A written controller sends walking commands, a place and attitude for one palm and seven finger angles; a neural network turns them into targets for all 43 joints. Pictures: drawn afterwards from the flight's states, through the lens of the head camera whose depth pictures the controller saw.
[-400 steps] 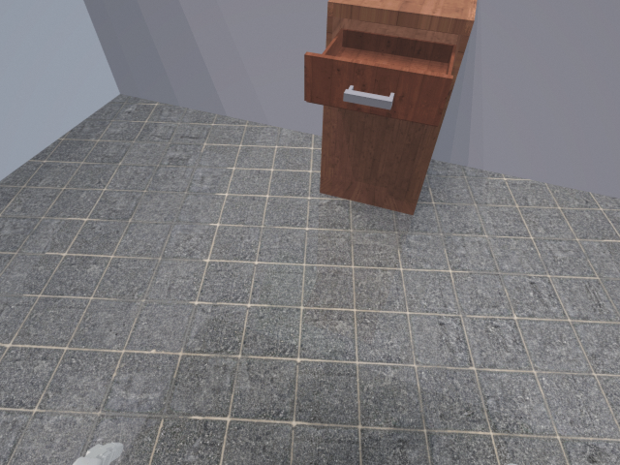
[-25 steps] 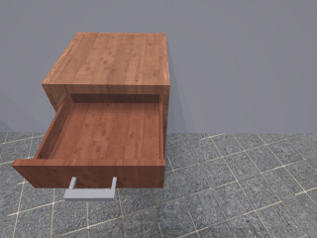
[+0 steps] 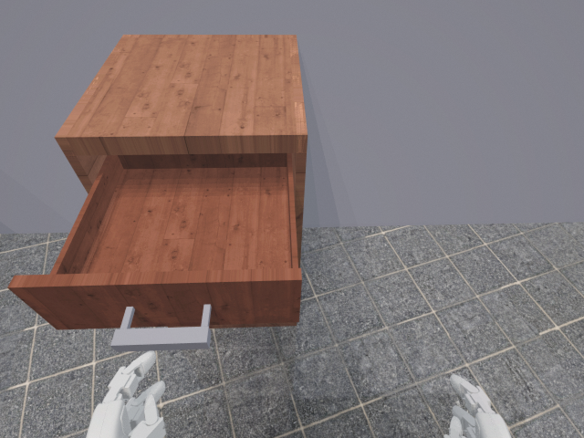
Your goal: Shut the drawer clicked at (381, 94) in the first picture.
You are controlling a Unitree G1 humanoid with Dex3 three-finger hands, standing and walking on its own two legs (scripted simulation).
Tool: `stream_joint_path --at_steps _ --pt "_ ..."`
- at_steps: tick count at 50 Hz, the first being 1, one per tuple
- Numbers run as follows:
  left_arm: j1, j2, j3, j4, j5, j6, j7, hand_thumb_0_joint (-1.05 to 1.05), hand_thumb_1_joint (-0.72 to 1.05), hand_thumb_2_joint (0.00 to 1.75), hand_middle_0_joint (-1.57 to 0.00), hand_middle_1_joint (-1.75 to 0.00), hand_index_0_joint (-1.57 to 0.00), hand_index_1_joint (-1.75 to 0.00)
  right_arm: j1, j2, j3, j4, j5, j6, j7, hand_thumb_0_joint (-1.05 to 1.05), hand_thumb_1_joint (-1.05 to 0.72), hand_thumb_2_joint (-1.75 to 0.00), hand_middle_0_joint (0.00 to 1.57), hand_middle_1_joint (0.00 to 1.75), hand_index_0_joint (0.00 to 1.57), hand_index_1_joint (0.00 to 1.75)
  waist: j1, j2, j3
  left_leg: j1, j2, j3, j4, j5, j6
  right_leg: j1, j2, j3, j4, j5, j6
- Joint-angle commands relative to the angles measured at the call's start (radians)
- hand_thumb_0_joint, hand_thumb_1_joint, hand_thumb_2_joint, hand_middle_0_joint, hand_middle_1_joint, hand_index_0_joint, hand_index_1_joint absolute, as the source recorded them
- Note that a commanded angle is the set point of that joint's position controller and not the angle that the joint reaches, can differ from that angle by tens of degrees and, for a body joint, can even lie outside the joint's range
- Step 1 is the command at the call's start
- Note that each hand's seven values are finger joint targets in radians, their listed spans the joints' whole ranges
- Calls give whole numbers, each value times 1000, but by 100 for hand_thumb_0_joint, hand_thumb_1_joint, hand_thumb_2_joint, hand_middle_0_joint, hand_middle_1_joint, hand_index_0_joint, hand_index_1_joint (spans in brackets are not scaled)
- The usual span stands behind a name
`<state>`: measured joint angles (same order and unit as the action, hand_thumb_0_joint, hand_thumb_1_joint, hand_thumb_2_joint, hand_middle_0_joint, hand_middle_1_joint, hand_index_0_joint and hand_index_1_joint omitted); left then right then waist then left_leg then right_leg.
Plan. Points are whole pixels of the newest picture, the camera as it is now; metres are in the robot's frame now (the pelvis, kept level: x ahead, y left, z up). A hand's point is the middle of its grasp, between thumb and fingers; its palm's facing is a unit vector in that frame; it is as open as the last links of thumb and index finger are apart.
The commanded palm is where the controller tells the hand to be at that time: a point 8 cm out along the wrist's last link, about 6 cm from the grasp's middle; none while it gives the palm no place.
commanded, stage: raise the hand and make a fist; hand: left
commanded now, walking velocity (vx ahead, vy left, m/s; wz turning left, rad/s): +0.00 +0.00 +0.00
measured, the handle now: (165, 325) +0.29 +0.20 -0.03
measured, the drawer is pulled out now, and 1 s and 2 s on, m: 0.28 0.28 0.28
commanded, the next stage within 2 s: bring the fist close to the handle in 1.64 s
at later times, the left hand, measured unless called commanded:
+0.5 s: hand (165, 426) +0.15 +0.15 +0.01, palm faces +0.10 -0.99 -0.06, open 4.2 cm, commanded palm +0.09 +0.21 +0.01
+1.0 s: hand out of the picture +0.12 +0.14 +0.05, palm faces +0.06 -1.00 -0.02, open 3.1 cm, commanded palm +0.07 +0.20 +0.05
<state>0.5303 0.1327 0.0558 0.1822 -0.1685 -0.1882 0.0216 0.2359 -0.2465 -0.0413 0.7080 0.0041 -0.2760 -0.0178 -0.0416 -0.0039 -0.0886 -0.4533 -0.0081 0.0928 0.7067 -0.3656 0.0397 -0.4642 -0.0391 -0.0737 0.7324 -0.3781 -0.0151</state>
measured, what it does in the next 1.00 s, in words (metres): stands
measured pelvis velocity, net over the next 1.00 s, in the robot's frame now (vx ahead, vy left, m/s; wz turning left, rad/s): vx -0.02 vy -0.01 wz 0.04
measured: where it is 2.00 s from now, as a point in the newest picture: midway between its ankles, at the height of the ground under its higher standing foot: outside the picture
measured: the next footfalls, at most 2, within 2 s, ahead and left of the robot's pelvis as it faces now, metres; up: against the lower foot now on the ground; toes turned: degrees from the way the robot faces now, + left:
none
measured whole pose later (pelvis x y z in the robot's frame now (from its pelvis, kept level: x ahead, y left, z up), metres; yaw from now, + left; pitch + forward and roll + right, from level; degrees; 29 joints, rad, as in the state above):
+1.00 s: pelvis -0.02 -0.01 -0.04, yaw +2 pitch +10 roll -2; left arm 0.77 0.17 0.01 -0.35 -0.21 -0.37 -0.17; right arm 0.19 -0.19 0.00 0.47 0.04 -0.23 -0.03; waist 0.02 0.03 -0.13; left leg -0.70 0.02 0.02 1.01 -0.48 0.03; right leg -0.66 -0.02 -0.14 0.97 -0.48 -0.04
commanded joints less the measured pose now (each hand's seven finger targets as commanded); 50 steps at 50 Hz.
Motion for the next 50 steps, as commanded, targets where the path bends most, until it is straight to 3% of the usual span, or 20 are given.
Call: stream_joint_path --at_steps 1,2,4,5,6,8,10,11,14,15,18,20,23,25,26,31,38,44,45,50 --pt "118 122 65 -516 -5 -297 -71 0 90 90 -48 -60 -48 -60 -83 -104 -47 -242 -16 -73 10 0 -90 -90 20 30 20 30 109 154 -230 15 13 -82 36 277 -51 -42 42 -5 55 150 -35" --pt "145 115 65 -528 -2 -326 -69 0 90 90 -50 -62 -50 -62 -79 -88 -40 -247 -19 -69 15 0 -90 -90 20 30 20 30 101 212 -214 7 14 -86 62 304 -53 -88 44 -10 81 159 -38" --pt "110 110 86 -503 2 -402 -77 0 90 90 -54 -67 -54 -67 -87 -72 -40 -238 -19 -48 19 0 -90 -90 20 30 20 30 72 184 -153 -75 18 -99 132 281 -45 -185 48 -15 137 158 -40" --pt "69 126 103 -478 15 -440 -82 0 90 90 -56 -69 -56 -69 -87 -76 -44 -226 -21 -34 18 0 -90 -90 20 30 20 30 48 125 -104 -147 20 -109 165 209 -40 -248 49 -10 154 126 -38" --pt "36 94 74 -446 17 -485 -100 0 90 90 -58 -71 -58 -71 -113 -74 -42 -235 -21 -30 17 0 -90 -90 20 30 20 30 33 77 -50 -230 17 -113 205 121 -34 -309 51 0 174 71 -36" --pt "20 77 43 -386 15 -560 -161 0 90 90 -62 -75 -62 -75 -133 -78 -40 -254 -16 -34 20 0 -90 -90 20 30 20 30 19 13 -25 -366 12 -116 281 -7 -24 -366 44 47 192 -42 -35" --pt "59 85 34 -386 -15 -529 -237 0 90 90 -66 -80 -66 -80 -130 -95 -39 -296 4 -36 16 0 -90 -90 20 30 20 30 29 13 -94 -379 8 -102 297 -48 -16 -308 31 103 154 -101 -32" --pt "73 102 41 -416 -40 -488 -274 0 90 90 -68 -82 -68 -82 -119 -102 -38 -325 16 -35 10 0 -90 -90 20 30 20 30 39 21 -179 -360 3 -92 302 -40 -12 -249 26 123 138 -101 -26" --pt "17 181 89 -558 -102 -342 -337 0 90 90 -74 -88 -74 -88 -105 -101 -29 -380 44 -25 -21 0 -90 -90 20 30 20 30 43 30 -309 -336 -7 -85 317 -3 -2 -105 3 192 72 -95 -2" --pt "29 204 131 -549 -114 -297 -331 0 90 90 -76 -91 -76 -91 -100 -93 -27 -369 50 -15 -31 0 -90 -90 20 30 20 30 43 7 -306 -336 -2 -88 317 2 -2 -89 7 193 58 -97 3" --pt "24 179 155 -602 -137 -241 -293 0 90 90 -82 -97 -82 -97 -102 -63 -17 -360 48 -3 -52 0 -90 -90 20 30 20 30 43 -22 -271 -335 7 -102 306 30 -4 -67 -4 184 47 -36 20" --pt "51 192 208 -546 -134 -232 -251 0 90 90 -86 -101 -86 -101 -114 -54 -15 -328 43 5 -59 0 -90 -90 20 30 20 30 53 -56 -219 -353 12 -112 297 38 -9 -65 -8 180 41 3 27" --pt "113 162 192 -498 -119 -237 -239 0 90 90 -92 -108 -92 -108 -113 -47 -17 -314 38 8 -54 0 -90 -90 20 30 20 30 57 -47 -162 -349 13 -120 263 61 -16 -70 -14 158 55 71 29" --pt "157 177 207 -454 -108 -235 -247 0 90 90 -96 -112 -96 -112 -130 -51 -19 -307 40 9 -53 0 -90 -90 20 30 20 30 63 -63 -139 -343 10 -121 250 64 -14 -60 -24 165 38 82 36" --pt "192 156 177 -469 -110 -238 -263 0 90 90 -98 -114 -98 -114 -117 -51 -18 -316 41 6 -50 0 -90 -90 20 30 20 30 64 -50 -149 -334 6 -117 241 67 -14 -50 -29 168 36 97 41" --pt "218 168 171 -557 -132 -279 -294 0 90 90 -108 -125 -108 -125 -102 -60 -29 -318 45 -27 -49 0 -90 -90 20 30 20 30 62 -35 -176 -273 3 -118 215 96 -10 -37 -22 146 29 122 35" --pt "240 134 110 -654 -111 -348 -228 0 90 90 -122 -140 -122 -140 -92 -71 -33 -322 38 -52 -34 0 -90 -90 20 30 20 30 53 39 -152 -205 7 -116 181 93 -5 -123 18 57 64 34 -4" --pt "290 97 11 -706 -65 -273 -214 0 90 90 -134 -153 -134 -153 -105 -78 -21 -377 42 -32 -22 0 -90 -90 20 30 20 30 49 32 -120 -183 12 -125 141 58 -1 -133 27 21 65 17 -7" --pt "294 123 33 -715 -53 -260 -204 0 90 90 -136 -156 -136 -156 -107 -78 -23 -378 43 -24 -24 0 -90 -90 20 30 20 30 55 29 -132 -173 15 -127 137 66 1 -124 30 17 67 25 -8" --pt "331 108 10 -805 -34 -215 -164 0 90 90 -140 -160 -140 -160 -111 -61 -9 -412 40 4 -19 0 -90 -90 20 30 20 30 69 29 -125 -143 22 -132 115 98 -1 -113 40 -12 80 66 -10"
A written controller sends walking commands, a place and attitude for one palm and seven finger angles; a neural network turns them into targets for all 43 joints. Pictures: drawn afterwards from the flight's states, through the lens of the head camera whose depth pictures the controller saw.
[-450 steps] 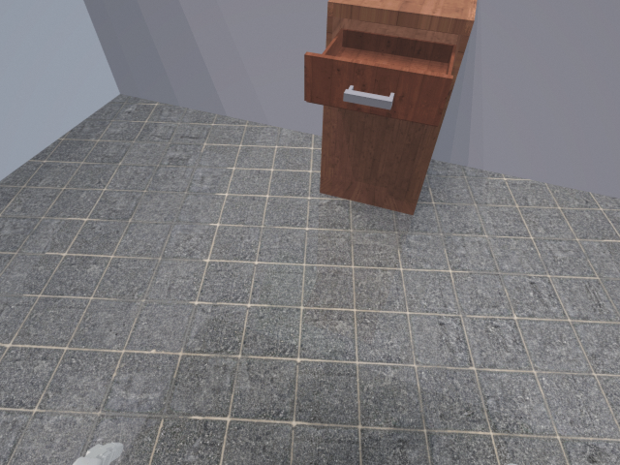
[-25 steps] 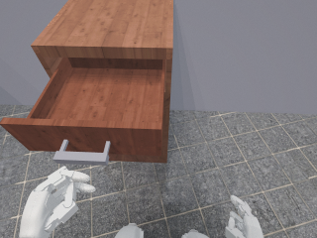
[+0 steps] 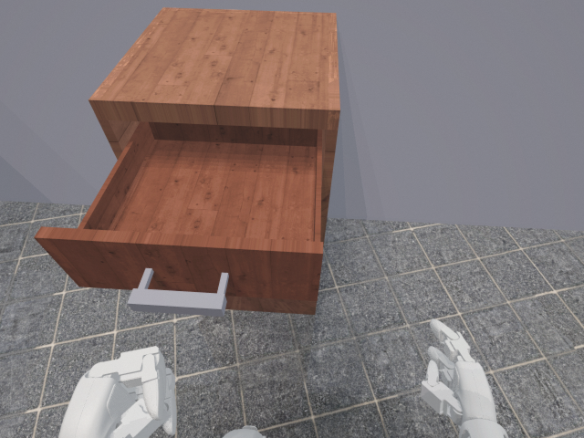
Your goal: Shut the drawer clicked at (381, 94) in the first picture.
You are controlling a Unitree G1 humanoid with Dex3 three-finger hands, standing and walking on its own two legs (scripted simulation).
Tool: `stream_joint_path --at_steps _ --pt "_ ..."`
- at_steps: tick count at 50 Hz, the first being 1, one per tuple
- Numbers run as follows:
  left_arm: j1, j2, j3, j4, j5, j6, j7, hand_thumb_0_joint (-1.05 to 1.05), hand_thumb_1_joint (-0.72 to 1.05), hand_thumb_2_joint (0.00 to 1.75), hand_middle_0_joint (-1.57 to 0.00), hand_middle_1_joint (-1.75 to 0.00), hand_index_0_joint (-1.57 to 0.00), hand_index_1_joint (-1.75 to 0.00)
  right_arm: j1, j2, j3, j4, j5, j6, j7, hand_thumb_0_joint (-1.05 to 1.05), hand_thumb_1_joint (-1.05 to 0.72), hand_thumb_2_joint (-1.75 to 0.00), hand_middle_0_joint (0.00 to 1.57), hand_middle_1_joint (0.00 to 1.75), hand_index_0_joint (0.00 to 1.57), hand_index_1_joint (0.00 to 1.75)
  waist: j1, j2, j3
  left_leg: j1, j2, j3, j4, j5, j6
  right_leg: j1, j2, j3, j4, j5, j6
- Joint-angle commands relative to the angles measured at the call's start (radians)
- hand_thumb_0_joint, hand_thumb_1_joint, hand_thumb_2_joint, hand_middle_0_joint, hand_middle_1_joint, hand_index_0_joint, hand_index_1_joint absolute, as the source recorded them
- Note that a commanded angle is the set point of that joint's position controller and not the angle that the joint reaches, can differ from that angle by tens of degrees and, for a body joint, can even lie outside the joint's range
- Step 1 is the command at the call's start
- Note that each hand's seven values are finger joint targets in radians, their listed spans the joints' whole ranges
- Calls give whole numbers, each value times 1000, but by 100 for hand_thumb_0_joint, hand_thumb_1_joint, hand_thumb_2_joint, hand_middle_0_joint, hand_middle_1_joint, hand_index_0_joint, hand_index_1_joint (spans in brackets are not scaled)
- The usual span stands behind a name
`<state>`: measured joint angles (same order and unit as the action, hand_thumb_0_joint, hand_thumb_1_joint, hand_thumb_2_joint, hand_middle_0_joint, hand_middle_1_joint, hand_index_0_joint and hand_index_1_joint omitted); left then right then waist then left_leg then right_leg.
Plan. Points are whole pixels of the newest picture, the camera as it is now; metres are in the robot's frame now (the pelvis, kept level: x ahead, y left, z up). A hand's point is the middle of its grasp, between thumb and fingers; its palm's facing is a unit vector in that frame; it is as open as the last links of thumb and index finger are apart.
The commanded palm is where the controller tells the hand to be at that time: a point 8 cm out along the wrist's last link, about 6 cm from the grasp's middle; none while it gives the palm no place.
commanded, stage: raise the hand and make a fist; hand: left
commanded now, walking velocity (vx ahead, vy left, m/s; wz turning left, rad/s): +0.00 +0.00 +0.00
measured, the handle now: (182, 289) +0.32 +0.20 +0.00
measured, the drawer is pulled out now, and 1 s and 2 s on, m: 0.28 0.28 0.28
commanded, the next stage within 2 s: bring the fist close to the handle in 0.64 s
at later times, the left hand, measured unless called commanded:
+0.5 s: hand (151, 408) +0.14 +0.15 +0.10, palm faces +0.05 -1.00 -0.04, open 3.3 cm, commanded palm +0.09 +0.20 +0.11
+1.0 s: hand (173, 411) +0.15 +0.14 +0.08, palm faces +0.04 -1.00 -0.05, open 3.3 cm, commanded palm +0.11 +0.20 +0.08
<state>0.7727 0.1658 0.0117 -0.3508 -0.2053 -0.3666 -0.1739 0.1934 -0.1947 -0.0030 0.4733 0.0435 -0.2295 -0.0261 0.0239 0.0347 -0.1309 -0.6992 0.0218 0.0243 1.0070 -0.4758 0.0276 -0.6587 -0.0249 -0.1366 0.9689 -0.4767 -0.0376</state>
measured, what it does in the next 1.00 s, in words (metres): stands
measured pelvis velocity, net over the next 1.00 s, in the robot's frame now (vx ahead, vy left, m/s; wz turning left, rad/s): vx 0.00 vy -0.01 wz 0.00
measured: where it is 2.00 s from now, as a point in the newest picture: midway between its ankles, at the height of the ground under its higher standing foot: outside the picture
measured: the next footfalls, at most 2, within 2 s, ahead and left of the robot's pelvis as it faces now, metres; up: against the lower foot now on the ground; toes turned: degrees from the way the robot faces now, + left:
none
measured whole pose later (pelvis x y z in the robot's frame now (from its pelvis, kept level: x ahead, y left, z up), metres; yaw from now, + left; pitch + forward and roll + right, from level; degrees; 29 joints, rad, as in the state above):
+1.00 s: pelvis +0.00 -0.01 -0.01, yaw +0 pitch +11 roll -2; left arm 0.81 0.17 -0.01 -0.39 -0.18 -0.38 -0.13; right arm 0.23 -0.21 0.01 0.44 0.04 -0.18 -0.02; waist 0.02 0.04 -0.13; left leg -0.75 0.03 0.01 1.05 -0.50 0.02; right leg -0.70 -0.02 -0.14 1.01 -0.50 -0.05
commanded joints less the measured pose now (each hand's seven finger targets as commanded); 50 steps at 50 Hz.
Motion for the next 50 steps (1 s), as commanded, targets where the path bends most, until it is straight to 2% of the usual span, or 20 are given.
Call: stream_joint_path --at_steps 1,6,9,10,13,15,16,18,20,21,24,29,30,36,42,44,45,48,49,50 --pt "96 60 41 -285 2 -32 37 0 90 90 -140 -160 -140 -160 -63 -112 -42 -184 1 -38 -8 0 -90 -90 20 30 20 30 -1 -7 -72 104 -8 -66 -190 204 8 76 28 44 -155 158 12" --pt "120 35 -7 -319 14 -5 43 0 90 90 -140 -160 -140 -160 -60 -112 -29 -202 0 -28 1 0 -90 -90 20 30 20 30 -9 -16 -40 102 -6 -73 -197 184 6 67 31 36 -159 139 14" --pt "114 44 -21 -364 20 5 37 0 90 90 -140 -160 -140 -160 -54 -115 -26 -215 1 -30 1 0 -90 -90 20 30 20 30 -12 -8 -49 105 -7 -76 -197 169 8 68 28 40 -163 125 14" --pt "126 63 -3 -360 27 11 43 0 90 90 -140 -160 -140 -160 -61 -115 -28 -211 2 -29 0 0 -90 -90 20 30 20 30 -5 -14 -47 104 -5 -78 -199 172 7 78 29 43 -165 124 12" --pt "170 48 -17 -395 26 17 44 0 90 90 -140 -160 -140 -160 -44 -108 -30 -221 4 -28 3 0 -90 -90 20 30 20 30 -1 3 -81 127 -5 -71 -195 217 6 89 29 38 -155 167 12" --pt "176 62 8 -371 29 23 55 0 90 90 -140 -160 -140 -160 -53 -107 -32 -213 3 -23 2 0 -90 -90 20 30 20 30 3 -23 -58 105 -6 -73 -194 215 5 92 31 41 -160 169 12" --pt "181 53 11 -362 26 22 58 0 90 90 -140 -160 -140 -160 -45 -105 -34 -211 3 -19 1 0 -90 -90 20 30 20 30 0 -49 -60 102 -7 -70 -194 207 3 91 33 37 -157 165 14" --pt "216 59 30 -355 19 14 58 0 90 90 -140 -160 -140 -160 -52 -103 -39 -213 6 -16 1 0 -90 -90 20 30 20 30 11 -38 -55 89 -10 -64 -191 210 2 99 31 41 -157 169 12" --pt "197 69 38 -358 20 7 61 0 90 90 -140 -160 -140 -160 -59 -107 -38 -211 5 -14 -1 0 -90 -90 20 30 20 30 8 -33 -51 85 -10 -63 -187 206 4 97 30 45 -161 164 12" --pt "198 51 27 -364 14 1 58 0 90 90 -140 -160 -140 -160 -51 -106 -37 -210 5 -16 -1 0 -90 -90 20 30 20 30 7 -17 -56 89 -13 -60 -186 207 3 96 30 47 -160 165 12" --pt "199 51 6 -402 6 -22 51 0 90 90 -140 -160 -140 -160 -39 -109 -39 -217 6 -32 3 0 -90 -90 20 30 20 30 4 23 -83 102 -12 -59 -174 229 5 90 29 49 -150 179 11" --pt "227 56 12 -369 10 -29 52 0 90 90 -140 -160 -140 -160 -37 -108 -46 -206 6 -37 6 0 -90 -90 20 30 20 30 0 -22 -72 78 -11 -61 -167 222 5 88 30 54 -153 176 13" --pt "215 75 30 -368 19 -29 59 0 90 90 -140 -160 -140 -160 -41 -112 -46 -203 6 -31 4 0 -90 -90 20 30 20 30 2 -13 -72 80 -11 -61 -166 225 7 90 30 57 -156 178 11" --pt "240 47 15 -361 12 -17 56 0 90 90 -140 -160 -140 -160 -45 -105 -46 -212 9 -21 1 0 -90 -90 20 30 20 30 3 -26 -62 79 -13 -55 -169 208 7 92 29 56 -160 171 13" --pt "185 36 -3 -297 20 -38 51 0 90 90 -140 -160 -140 -160 -40 -110 -45 -203 -2 -14 -1 0 -90 -90 20 30 20 30 -17 -49 -29 39 -20 -57 -140 188 8 50 30 67 -151 160 16" --pt "130 50 7 -275 20 -52 44 0 90 90 -140 -160 -140 -160 -40 -116 -43 -203 -5 -11 -4 0 -90 -90 20 30 20 30 -25 -62 -30 9 -24 -56 -123 147 8 33 27 83 -154 107 17" --pt "93 79 35 -266 26 -62 50 0 90 90 -140 -160 -140 -160 -43 -119 -44 -195 -7 -6 -8 0 -90 -90 20 30 20 30 -26 -48 -19 -1 -23 -55 -115 131 8 23 26 96 -162 77 15" --pt "53 63 23 -255 17 -91 42 0 90 90 -140 -160 -140 -160 -26 -119 -42 -200 -8 -8 -10 0 -90 -90 20 30 20 30 -30 -28 -70 1 -25 -52 -95 132 8 12 25 102 -143 76 13" --pt "50 66 33 -247 12 -97 39 0 90 90 -140 -160 -140 -160 -25 -117 -44 -199 -8 -9 -10 0 -90 -90 20 30 20 30 -22 -20 -96 0 -25 -51 -89 138 7 18 25 104 -137 82 12" --pt "30 74 40 -241 15 -99 43 0 90 90 -140 -160 -140 -160 -28 -121 -41 -193 -10 -6 -11 0 -90 -90 20 30 20 30 -25 -15 -95 -4 -25 -52 -84 142 7 19 26 105 -135 86 11"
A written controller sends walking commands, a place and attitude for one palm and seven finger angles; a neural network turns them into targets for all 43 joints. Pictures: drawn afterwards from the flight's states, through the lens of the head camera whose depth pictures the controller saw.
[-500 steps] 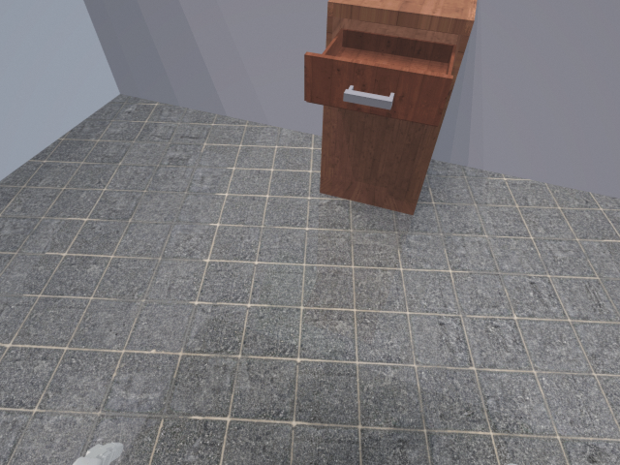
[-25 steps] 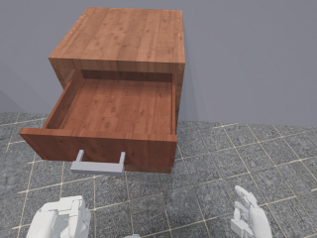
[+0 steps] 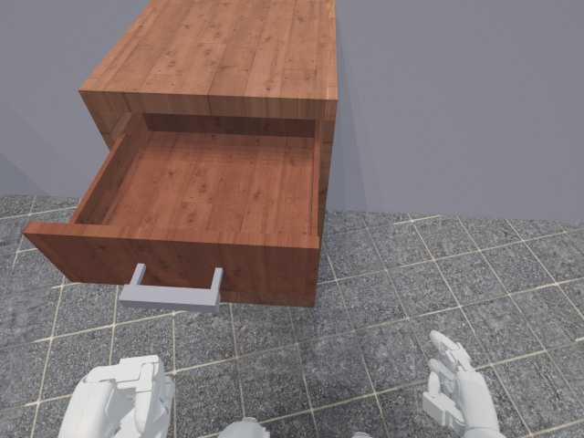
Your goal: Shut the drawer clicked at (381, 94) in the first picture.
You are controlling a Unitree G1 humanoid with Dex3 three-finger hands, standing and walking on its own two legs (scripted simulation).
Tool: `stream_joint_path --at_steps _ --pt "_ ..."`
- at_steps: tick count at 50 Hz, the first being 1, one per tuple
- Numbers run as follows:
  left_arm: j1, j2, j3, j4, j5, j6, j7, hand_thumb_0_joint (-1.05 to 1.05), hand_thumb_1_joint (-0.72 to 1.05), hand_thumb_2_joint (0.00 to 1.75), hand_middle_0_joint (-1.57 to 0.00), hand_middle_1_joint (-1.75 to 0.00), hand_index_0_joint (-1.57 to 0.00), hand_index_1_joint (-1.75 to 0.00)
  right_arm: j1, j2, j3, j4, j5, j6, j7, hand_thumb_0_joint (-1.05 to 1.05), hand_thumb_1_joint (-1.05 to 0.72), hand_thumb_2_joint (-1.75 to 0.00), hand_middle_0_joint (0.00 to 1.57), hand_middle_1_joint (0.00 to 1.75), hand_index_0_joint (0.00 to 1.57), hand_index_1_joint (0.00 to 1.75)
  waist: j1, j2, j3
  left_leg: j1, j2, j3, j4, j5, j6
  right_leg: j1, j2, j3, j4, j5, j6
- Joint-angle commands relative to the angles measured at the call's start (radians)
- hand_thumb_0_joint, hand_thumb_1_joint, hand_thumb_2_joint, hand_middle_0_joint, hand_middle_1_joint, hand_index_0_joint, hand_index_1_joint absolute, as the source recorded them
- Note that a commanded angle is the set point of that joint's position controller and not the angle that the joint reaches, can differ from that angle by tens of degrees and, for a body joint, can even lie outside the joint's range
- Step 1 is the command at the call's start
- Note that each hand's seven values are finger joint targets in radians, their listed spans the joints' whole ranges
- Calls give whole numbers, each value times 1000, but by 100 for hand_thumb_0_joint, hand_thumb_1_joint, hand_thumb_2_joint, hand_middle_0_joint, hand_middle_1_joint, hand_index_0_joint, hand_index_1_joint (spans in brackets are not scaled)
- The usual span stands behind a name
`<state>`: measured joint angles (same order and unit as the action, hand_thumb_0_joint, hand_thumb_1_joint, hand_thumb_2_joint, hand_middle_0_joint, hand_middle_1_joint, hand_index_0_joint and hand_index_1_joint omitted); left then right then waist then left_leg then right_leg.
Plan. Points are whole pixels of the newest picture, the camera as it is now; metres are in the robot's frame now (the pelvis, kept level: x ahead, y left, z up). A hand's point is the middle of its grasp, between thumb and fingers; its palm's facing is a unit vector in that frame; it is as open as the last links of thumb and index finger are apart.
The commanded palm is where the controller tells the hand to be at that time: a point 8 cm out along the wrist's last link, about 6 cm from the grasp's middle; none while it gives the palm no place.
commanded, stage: bring the fist close to the handle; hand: left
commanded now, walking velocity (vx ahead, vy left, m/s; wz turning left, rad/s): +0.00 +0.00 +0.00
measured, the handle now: (175, 285) +0.32 +0.20 +0.01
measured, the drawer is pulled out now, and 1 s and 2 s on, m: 0.28 0.28 0.22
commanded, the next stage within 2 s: push the drawer shut in 1.14 s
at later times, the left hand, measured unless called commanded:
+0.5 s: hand (183, 378) +0.19 +0.15 +0.04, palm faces +0.03 -1.00 -0.05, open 3.3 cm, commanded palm +0.16 +0.20 +0.04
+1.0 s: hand (195, 364) +0.21 +0.14 +0.01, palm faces +0.00 -1.00 -0.04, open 3.3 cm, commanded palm +0.18 +0.20 +0.02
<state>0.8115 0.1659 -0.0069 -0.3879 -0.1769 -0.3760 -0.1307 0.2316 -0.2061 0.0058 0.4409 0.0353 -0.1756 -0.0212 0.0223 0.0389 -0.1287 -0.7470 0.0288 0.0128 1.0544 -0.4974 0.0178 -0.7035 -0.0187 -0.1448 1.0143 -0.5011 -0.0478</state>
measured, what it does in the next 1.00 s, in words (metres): stands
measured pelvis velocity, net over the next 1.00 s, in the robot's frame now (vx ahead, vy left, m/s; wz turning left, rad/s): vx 0.00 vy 0.00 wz -0.02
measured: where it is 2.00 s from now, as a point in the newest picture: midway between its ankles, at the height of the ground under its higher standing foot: outside the picture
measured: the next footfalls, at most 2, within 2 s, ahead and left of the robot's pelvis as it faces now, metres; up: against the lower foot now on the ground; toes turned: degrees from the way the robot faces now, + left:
none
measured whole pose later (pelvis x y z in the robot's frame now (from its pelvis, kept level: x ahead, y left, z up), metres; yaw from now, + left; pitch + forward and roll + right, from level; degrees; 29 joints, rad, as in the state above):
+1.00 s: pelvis +0.00 +0.00 -0.03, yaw -1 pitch +19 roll -2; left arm 0.53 0.16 0.01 -0.15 -0.17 -0.43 -0.09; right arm 0.22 -0.21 0.00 0.47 0.01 -0.10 -0.02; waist -0.02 0.03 -0.17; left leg -0.99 0.04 0.02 1.22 -0.56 0.02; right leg -0.95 -0.02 -0.14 1.19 -0.56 -0.05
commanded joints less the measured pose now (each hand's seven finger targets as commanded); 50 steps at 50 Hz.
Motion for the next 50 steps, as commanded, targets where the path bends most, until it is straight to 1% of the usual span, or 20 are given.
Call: stream_joint_path --at_steps 1,5,7,10,12,13,20,23,26,30,31,35,37,40,41,42,45,47,48,50 --pt "-17 70 64 -196 -21 -95 -1 0 90 90 -140 -160 -140 -160 -60 -108 -52 -158 -1 -60 -16 0 -90 -90 20 30 20 30 -23 -20 -119 46 -32 -40 -127 170 16 66 21 114 -174 120 21" --pt "0 66 68 -148 -24 -84 -4 0 90 90 -140 -160 -140 -160 -73 -109 -57 -153 1 -56 -14 0 -90 -90 20 30 20 30 -12 -20 -155 36 -32 -37 -117 223 16 93 18 113 -154 200 22" --pt "-8 52 51 -124 -23 -72 -5 0 90 90 -140 -160 -140 -160 -75 -109 -57 -155 1 -48 -14 0 -90 -90 20 30 20 30 -20 -24 -135 20 -33 -35 -114 214 15 84 13 115 -154 197 25" --pt "-33 72 78 -74 -16 -63 4 0 90 90 -140 -160 -140 -160 -86 -112 -60 -146 -2 -35 -21 0 -90 -90 20 30 20 30 -20 -64 -110 -13 -31 -35 -105 197 15 77 12 129 -159 178 28" --pt "-47 61 73 -64 -14 -71 8 0 90 90 -140 -160 -140 -160 -75 -112 -61 -147 -4 -31 -21 0 -90 -90 20 30 20 30 -22 -71 -119 -17 -32 -34 -97 205 15 68 13 123 -142 192 28" --pt "-67 53 65 -77 -15 -81 10 0 90 90 -140 -160 -140 -160 -75 -111 -59 -147 -7 -32 -20 0 -90 -90 20 30 20 30 -23 -47 -126 -17 -32 -33 -93 207 14 63 12 123 -136 196 27" --pt "-154 95 117 -18 -14 -155 21 0 90 90 -140 -160 -140 -160 -71 -117 -64 -114 -16 -35 -20 0 -90 -90 20 30 20 30 -30 -44 -178 -70 -29 -30 -30 202 13 27 11 148 -97 188 26" --pt "-173 52 65 -6 -18 -159 2 0 90 90 -140 -160 -140 -160 -70 -121 -61 -120 -15 -39 -14 0 -90 -90 20 30 20 30 -39 -9 -196 -65 -29 -31 -20 202 13 -4 11 136 -73 195 25" --pt "-215 43 47 23 -17 -144 -3 0 90 90 -140 -160 -140 -160 -66 -130 -60 -119 -17 -37 -18 0 -90 -90 20 30 20 30 -53 -34 -198 -82 -27 -39 -9 186 16 -29 13 132 -63 172 26" --pt "-252 106 117 55 -4 -127 17 0 90 90 -140 -160 -140 -160 -66 -133 -63 -113 -19 -20 -23 0 -90 -90 20 30 20 30 -39 -52 -225 -114 -24 -37 10 188 15 -26 14 140 -47 171 25" --pt "-262 78 95 46 -5 -129 21 0 90 90 -140 -160 -140 -160 -63 -128 -59 -121 -21 -18 -20 0 -90 -90 20 30 20 30 -39 -39 -235 -115 -27 -35 10 191 14 -23 13 139 -38 175 24" --pt "-266 75 107 55 -7 -138 40 0 90 90 -140 -160 -140 -160 -64 -125 -61 -116 -23 -11 -14 0 -90 -90 20 30 20 30 -27 -13 -274 -105 -27 -37 20 242 12 -25 17 121 -4 246 20" --pt "-275 59 85 73 -5 -139 40 0 90 90 -140 -160 -140 -160 -60 -127 -59 -118 -24 -8 -9 0 -90 -90 20 30 20 30 -39 -24 -269 -113 -25 -37 29 234 11 -48 17 118 4 244 24" --pt "-266 74 81 44 -1 -140 36 0 90 90 -140 -160 -140 -160 -60 -132 -61 -122 -23 -3 -9 0 -90 -90 20 30 20 30 -35 -8 -284 -97 -24 -40 20 242 12 -40 17 114 2 245 20" --pt "-265 58 59 36 -2 -137 32 0 90 90 -140 -160 -140 -160 -52 -131 -59 -127 -23 -1 -8 0 -90 -90 20 30 20 30 -42 -20 -291 -90 -24 -40 19 246 14 -34 17 114 1 257 23" --pt "-263 79 79 27 -5 -134 32 0 90 90 -140 -160 -140 -160 -56 -129 -62 -127 -21 1 -9 0 -90 -90 20 30 20 30 -34 -8 -298 -94 -24 -38 19 241 12 -25 15 121 -4 251 23" --pt "-253 74 70 33 3 -121 37 0 90 90 -140 -160 -140 -160 -55 -131 -61 -131 -20 10 -13 0 -90 -90 20 30 20 30 -43 -27 -271 -93 -22 -43 12 236 14 -44 21 108 -4 239 22" --pt "-263 74 74 36 3 -118 46 0 90 90 -140 -160 -140 -160 -53 -130 -59 -130 -20 13 -11 0 -90 -90 20 30 20 30 -43 -13 -251 -95 -22 -46 7 219 10 -63 21 100 -2 215 20" --pt "-254 53 59 31 0 -119 47 0 90 90 -140 -160 -140 -160 -53 -128 -58 -134 -21 13 -10 0 -90 -90 20 30 20 30 -42 -24 -256 -97 -25 -46 8 220 11 -55 20 102 -3 218 22" --pt "-255 70 75 46 7 -119 58 0 90 90 -140 -160 -140 -160 -57 -131 -59 -135 -22 18 -13 0 -90 -90 20 30 20 30 -43 -45 -242 -110 -23 -48 10 210 12 -66 23 99 -2 204 21"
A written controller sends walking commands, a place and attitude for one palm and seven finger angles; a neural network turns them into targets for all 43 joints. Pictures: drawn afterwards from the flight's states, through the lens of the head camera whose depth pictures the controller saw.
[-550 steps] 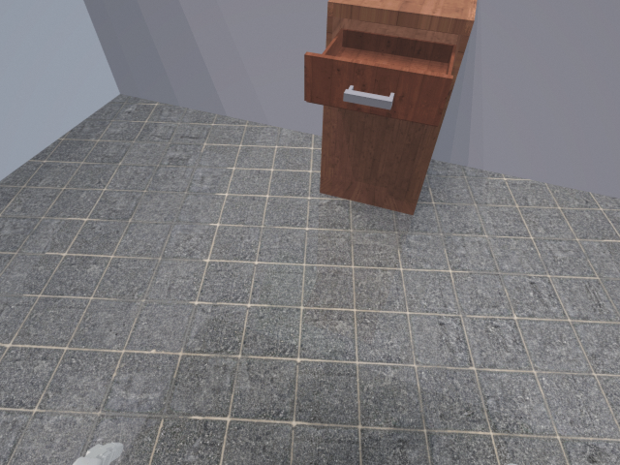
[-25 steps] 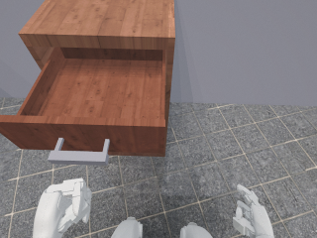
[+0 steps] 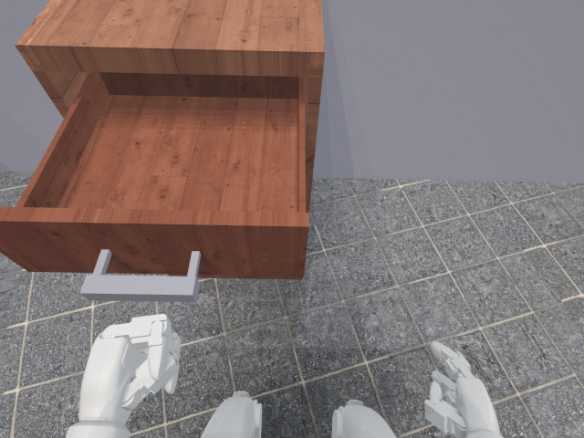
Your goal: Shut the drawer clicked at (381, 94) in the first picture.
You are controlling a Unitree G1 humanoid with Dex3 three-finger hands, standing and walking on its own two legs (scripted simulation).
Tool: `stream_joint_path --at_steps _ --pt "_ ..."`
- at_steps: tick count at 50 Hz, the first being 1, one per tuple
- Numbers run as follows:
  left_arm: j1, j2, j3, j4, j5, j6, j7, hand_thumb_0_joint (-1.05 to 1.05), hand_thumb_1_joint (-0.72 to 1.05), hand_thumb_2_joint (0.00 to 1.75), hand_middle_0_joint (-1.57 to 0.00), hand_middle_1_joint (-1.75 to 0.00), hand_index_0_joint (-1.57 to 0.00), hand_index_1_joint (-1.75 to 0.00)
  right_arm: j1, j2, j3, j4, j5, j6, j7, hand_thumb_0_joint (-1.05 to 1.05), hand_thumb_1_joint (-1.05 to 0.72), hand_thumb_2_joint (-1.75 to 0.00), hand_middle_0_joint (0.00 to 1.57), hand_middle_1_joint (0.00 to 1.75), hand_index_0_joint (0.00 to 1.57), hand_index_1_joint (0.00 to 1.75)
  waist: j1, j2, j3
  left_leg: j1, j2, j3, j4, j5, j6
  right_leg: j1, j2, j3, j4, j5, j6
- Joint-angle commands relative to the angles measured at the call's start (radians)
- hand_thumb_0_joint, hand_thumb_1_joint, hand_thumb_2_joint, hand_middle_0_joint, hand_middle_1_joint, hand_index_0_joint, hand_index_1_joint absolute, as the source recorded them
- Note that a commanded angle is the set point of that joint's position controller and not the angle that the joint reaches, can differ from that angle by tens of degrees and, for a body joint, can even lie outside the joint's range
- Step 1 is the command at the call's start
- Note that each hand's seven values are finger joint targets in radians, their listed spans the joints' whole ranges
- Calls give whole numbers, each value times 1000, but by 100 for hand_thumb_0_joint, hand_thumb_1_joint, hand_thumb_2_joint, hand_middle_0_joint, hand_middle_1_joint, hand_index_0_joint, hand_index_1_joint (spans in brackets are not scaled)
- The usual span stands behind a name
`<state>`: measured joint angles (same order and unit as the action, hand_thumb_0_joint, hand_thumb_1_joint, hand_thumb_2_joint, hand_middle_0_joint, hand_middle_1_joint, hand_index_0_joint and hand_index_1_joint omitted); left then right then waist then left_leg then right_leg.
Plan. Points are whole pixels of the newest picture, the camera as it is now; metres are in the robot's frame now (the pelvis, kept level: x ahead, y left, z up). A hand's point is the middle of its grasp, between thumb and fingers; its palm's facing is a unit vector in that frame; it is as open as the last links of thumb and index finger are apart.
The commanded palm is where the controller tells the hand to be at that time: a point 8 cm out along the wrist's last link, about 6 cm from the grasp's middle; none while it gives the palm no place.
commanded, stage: bring the fist close to the handle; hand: left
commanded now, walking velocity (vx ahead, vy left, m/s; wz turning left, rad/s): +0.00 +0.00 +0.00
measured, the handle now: (146, 272) +0.31 +0.21 +0.05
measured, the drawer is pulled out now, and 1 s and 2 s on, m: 0.28 0.22 0.10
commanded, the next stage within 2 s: push the drawer shut in 0.14 s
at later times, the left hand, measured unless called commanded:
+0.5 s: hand (173, 346) +0.23 +0.15 +0.04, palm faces +0.02 -1.00 -0.04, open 3.3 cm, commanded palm +0.21 +0.21 +0.05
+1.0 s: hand (179, 295) +0.29 +0.16 +0.04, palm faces -0.01 -1.00 -0.04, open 3.1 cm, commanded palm +0.27 +0.22 +0.05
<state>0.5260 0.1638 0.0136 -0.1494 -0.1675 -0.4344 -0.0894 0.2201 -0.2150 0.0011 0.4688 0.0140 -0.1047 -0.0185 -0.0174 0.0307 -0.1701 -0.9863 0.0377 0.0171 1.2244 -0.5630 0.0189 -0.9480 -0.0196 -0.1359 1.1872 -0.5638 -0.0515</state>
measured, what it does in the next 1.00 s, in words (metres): stands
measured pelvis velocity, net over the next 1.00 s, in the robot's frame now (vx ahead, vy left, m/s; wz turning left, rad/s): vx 0.00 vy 0.01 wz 0.00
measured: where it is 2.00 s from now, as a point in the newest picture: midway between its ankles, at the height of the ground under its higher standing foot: outside the picture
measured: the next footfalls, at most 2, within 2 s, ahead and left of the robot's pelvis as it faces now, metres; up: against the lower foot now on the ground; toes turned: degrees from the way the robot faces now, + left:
none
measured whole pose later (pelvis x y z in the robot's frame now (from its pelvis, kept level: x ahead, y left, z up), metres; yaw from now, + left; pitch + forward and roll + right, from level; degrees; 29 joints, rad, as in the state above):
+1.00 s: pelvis +0.00 +0.01 +0.00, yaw +0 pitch +19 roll -2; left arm 0.13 0.20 0.05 0.10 -0.16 -0.38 -0.06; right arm 0.22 -0.24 0.03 0.52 0.01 -0.08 -0.02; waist -0.04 0.03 -0.15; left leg -1.00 0.03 0.02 1.20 -0.54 0.03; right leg -0.96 -0.02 -0.13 1.16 -0.54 -0.04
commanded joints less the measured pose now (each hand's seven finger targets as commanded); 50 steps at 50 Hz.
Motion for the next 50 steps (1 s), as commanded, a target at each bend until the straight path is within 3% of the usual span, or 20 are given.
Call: stream_joint_path --at_steps 1,6,7,8,10,12,16,17,18,23,25,26,27,36,37,40,45,48,50 --pt "31 58 45 -196 -5 -64 18 0 90 90 -140 -160 -140 -160 -43 -120 -54 -166 -1 -54 -14 0 -90 -90 20 30 20 30 -4 -37 -206 128 -34 -50 -158 265 10 179 22 93 -175 258 26" --pt "9 60 24 -237 1 -86 17 0 90 90 -140 -160 -140 -160 -39 -121 -50 -171 -3 -55 -12 0 -90 -90 20 30 20 30 -8 12 -221 146 -33 -52 -157 267 10 160 22 91 -168 249 22" --pt "33 77 45 -228 1 -87 20 0 90 90 -140 -160 -140 -160 -36 -121 -54 -167 -2 -53 -12 0 -90 -90 20 30 20 30 1 12 -233 150 -32 -50 -157 268 8 165 22 92 -168 247 21" --pt "26 52 11 -234 2 -87 15 0 90 90 -140 -160 -140 -160 -38 -121 -49 -173 -2 -55 -12 0 -90 -90 20 30 20 30 -9 7 -219 151 -32 -53 -160 266 9 156 23 87 -168 248 23" --pt "22 79 37 -228 3 -83 16 0 90 90 -140 -160 -140 -160 -39 -124 -51 -168 -2 -51 -14 0 -90 -90 20 30 20 30 -8 4 -211 141 -31 -56 -158 265 10 159 25 89 -170 244 20" --pt "54 62 24 -225 3 -76 14 0 90 90 -140 -160 -140 -160 -34 -121 -52 -175 -1 -48 -11 0 -90 -90 20 30 20 30 -1 5 -224 152 -32 -56 -164 280 8 165 24 81 -164 261 21" --pt "-40 56 7 -227 10 -69 27 0 90 90 -140 -160 -140 -160 -34 -128 -45 -173 -5 -46 -12 0 -90 -90 20 30 20 30 -22 7 -203 141 -32 -63 -156 253 8 129 25 80 -161 230 23" --pt "-33 76 33 -213 13 -68 34 0 90 90 -140 -160 -140 -160 -28 -129 -47 -169 -6 -44 -12 0 -90 -90 20 30 20 30 -14 4 -203 142 -30 -65 -159 256 6 129 27 77 -158 227 20" --pt "-53 52 1 -216 17 -68 33 0 90 90 -140 -160 -140 -160 -30 -131 -44 -177 -7 -45 -11 0 -90 -90 20 30 20 30 -24 -1 -205 146 -30 -66 -157 248 8 116 26 76 -158 220 22" --pt "-106 83 42 -182 14 -53 43 0 90 90 -140 -160 -140 -160 -21 -137 -41 -171 -8 -39 -12 0 -90 -90 20 30 20 30 -19 -12 -231 137 -32 -58 -155 245 8 144 25 89 -167 223 23" --pt "-152 99 50 -182 15 -45 45 0 90 90 -140 -160 -140 -160 -19 -142 -39 -168 -8 -38 -12 0 -90 -90 20 30 20 30 -18 13 -238 144 -32 -61 -159 254 7 145 26 88 -164 228 20" --pt "-156 78 31 -182 12 -40 40 0 90 90 -140 -160 -140 -160 -18 -138 -37 -169 -8 -38 -10 0 -90 -90 20 30 20 30 -18 16 -249 154 -34 -58 -162 262 7 155 24 88 -168 241 22" --pt "-160 103 60 -170 8 -35 42 0 90 90 -140 -160 -140 -160 -15 -141 -39 -165 -6 -36 -11 0 -90 -90 20 30 20 30 -11 20 -251 153 -33 -56 -165 267 5 168 24 91 -172 247 20" --pt "-354 85 41 -85 3 -28 47 0 90 90 -140 -160 -140 -160 -12 -154 -31 -129 -9 -39 -13 0 -90 -90 20 30 20 30 -43 5 -221 154 -31 -66 -172 242 7 135 24 83 -184 219 24" --pt "-370 110 68 -75 2 -32 50 0 90 90 -140 -160 -140 -160 -9 -156 -34 -122 -9 -39 -14 0 -90 -90 20 30 20 30 -36 3 -233 154 -30 -66 -173 246 6 142 24 84 -181 221 22" --pt "-433 109 62 -44 4 -33 46 0 90 90 -140 -160 -140 -160 -13 -161 -33 -114 -9 -40 -15 0 -90 -90 20 30 20 30 -44 2 -249 156 -31 -63 -172 240 9 144 22 91 -187 215 24" --pt "-505 123 76 0 1 -14 40 0 90 90 -140 -160 -140 -160 -12 -165 -34 -101 -5 -31 -13 0 -90 -90 20 30 20 30 -33 34 -288 195 -32 -62 -191 276 7 168 20 89 -191 251 22" --pt "-504 132 104 36 -8 -1 38 0 90 90 -140 -160 -140 -160 -7 -163 -36 -95 -3 -24 -12 0 -90 -90 20 30 20 30 -22 9 -311 208 -31 -54 -198 310 5 209 20 91 -197 299 25" --pt "-546 129 103 78 -12 6 36 0 90 90 -140 -160 -140 -160 -6 -165 -32 -86 -3 -19 -11 0 -90 -90 20 30 20 30 -33 -10 -282 195 -31 -56 -203 302 7 207 21 90 -206 295 25"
